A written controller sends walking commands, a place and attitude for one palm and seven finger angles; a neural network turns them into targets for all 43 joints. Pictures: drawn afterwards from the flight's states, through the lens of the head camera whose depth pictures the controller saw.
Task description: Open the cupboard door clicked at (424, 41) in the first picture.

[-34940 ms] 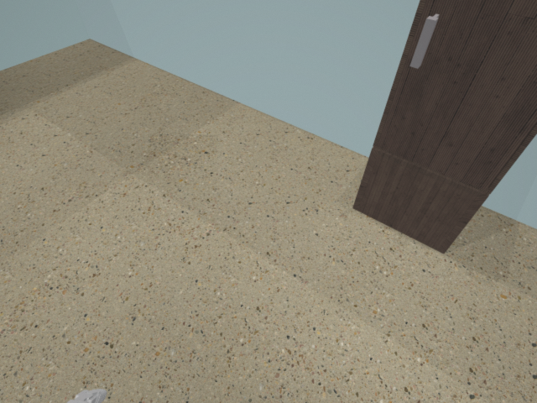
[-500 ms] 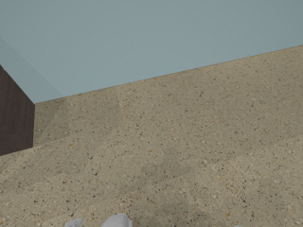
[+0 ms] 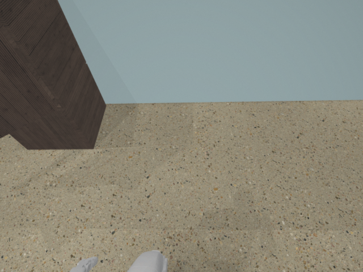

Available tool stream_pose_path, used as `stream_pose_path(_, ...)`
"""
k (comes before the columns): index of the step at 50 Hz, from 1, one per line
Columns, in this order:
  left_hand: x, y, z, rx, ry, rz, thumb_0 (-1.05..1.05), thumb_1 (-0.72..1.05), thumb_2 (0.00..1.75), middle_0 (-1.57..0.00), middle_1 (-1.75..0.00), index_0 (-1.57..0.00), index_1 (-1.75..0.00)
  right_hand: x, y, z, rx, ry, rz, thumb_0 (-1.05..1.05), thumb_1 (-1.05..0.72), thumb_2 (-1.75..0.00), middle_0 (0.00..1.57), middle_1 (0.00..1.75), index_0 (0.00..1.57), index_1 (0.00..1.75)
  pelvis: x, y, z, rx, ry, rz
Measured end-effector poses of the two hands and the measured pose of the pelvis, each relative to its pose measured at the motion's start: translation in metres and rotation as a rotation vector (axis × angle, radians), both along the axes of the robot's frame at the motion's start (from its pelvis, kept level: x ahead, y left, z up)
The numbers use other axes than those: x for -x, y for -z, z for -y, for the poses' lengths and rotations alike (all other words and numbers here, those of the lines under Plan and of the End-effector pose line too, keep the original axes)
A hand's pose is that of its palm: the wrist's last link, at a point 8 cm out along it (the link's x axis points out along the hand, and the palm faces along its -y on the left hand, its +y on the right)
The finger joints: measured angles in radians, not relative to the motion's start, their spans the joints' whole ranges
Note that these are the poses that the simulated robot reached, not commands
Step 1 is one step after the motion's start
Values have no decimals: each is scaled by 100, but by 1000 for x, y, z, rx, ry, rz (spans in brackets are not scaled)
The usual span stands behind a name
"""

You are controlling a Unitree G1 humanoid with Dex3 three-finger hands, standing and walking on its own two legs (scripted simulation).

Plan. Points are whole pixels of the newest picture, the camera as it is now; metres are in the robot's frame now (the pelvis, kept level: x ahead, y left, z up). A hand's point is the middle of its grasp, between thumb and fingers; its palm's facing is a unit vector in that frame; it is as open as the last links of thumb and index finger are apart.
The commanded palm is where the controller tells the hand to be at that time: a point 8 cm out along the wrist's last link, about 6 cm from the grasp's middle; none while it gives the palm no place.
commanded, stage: turn to face it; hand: left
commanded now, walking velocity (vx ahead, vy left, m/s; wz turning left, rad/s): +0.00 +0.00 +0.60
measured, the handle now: out of the picture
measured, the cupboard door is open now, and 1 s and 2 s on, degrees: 40 40 40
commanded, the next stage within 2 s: take the last steps up to it in 1.08 s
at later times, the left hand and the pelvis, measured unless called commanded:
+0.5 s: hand out of the picture +0.06 +0.24 -0.15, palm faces +0.31 -0.91 -0.28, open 7.4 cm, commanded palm none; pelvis +0.02 +0.00 +0.00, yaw +18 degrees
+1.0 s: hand out of the picture -0.04 +0.22 -0.17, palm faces +0.56 -0.79 -0.23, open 7.4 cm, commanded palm none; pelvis +0.03 +0.01 +0.00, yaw +33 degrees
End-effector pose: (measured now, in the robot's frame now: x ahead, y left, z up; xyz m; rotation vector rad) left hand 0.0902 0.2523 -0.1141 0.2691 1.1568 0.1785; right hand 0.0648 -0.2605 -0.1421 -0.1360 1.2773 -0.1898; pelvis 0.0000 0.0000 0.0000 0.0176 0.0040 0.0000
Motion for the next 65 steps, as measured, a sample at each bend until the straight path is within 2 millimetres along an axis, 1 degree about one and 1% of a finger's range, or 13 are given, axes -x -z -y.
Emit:
stream_pose_path(6, 39, 14, 5, 69, -95, -62, 0, 90, 90, -20, -30, -20, -30, -44, -15, -12, 20, -110, 33, 1, -90, -90, 20, 30, 19, 30, -6, -4, -4, -19, -77, -6)
stream_pose_path(12, 76, 42, -18, 100, -209, -135, 0, 90, 89, -20, -30, -20, -30, -91, -17, -39, 63, -236, 126, 1, -90, -90, 20, 30, 19, 30, -8, 12, -19, 2, -151, -9)
stream_pose_path(19, 70, 22, -34, 64, -293, -73, 0, 91, 90, -20, -30, -20, -30, -92, -23, -50, 60, -310, 91, 0, -90, -90, 20, 30, 20, 30, -10, -1, -14, 30, -231, -7)
stream_pose_path(24, 55, 6, -29, 27, -317, 15, 0, 91, 90, -20, -30, -20, -30, -90, -12, -41, 28, -337, 40, 1, -90, -90, 20, 30, 20, 30, -14, -1, 1, 37, -294, -5)
stream_pose_path(27, 54, 4, -22, -12, -332, 64, 0, 91, 90, -20, -30, -20, -30, -96, 1, -32, 8, -349, 25, 1, -90, -90, 20, 30, 20, 30, -18, 7, 13, 16, -330, -10)
stream_pose_path(34, 84, 5, 3, 28, -421, 23, 0, 91, 90, -20, -30, -20, -30, -123, -8, -33, 17, -424, 4, 1, -90, -90, 20, 30, 19, 30, -23, -1, 13, 2, -437, 8)
stream_pose_path(38, 109, 18, 10, 84, -482, -12, 0, 90, 90, -20, -30, -20, -30, -144, -16, -55, 32, -499, 29, 1, -90, -90, 20, 30, 19, 30, -24, -1, 5, -6, -484, -1)
stream_pose_path(42, 142, 41, 6, 126, -557, -68, 0, 90, 90, -20, -30, -20, -30, -164, -14, -84, 54, -577, 94, 1, -90, -90, 20, 30, 19, 30, -22, 13, -9, 14, -523, -4)
stream_pose_path(45, 158, 42, 2, 126, -601, -122, 0, 90, 90, -20, -30, -20, -30, -168, -19, -99, 56, -613, 114, 1, -90, -90, 20, 30, 19, 30, -22, 10, -11, 21, -538, 0)
stream_pose_path(49, 162, 30, -2, 114, -645, -116, 0, 91, 90, -20, -30, -20, -30, -165, -22, -111, 46, -651, 93, 0, -90, -90, 20, 30, 20, 30, -24, 0, -11, 35, -569, 5)
stream_pose_path(54, 153, 16, 1, 85, -667, -71, 0, 91, 90, -20, -30, -20, -30, -161, -14, -111, 11, -671, 45, 0, -90, -90, 20, 30, 20, 30, -31, -4, -4, 36, -602, 9)
stream_pose_path(59, 147, 15, 15, 43, -683, -36, 0, 91, 90, -20, -30, -20, -30, -169, 5, -103, -28, -671, 10, 1, -90, -90, 20, 30, 20, 30, -42, 6, 7, 8, -635, 8)
stream_pose_path(65, 158, 13, 40, 95, -742, -37, 0, 91, 90, -20, -30, -20, -30, -179, -5, -105, -3, -710, -23, 1, -90, -90, 20, 30, 20, 30, -44, -4, 2, 4, -690, 20)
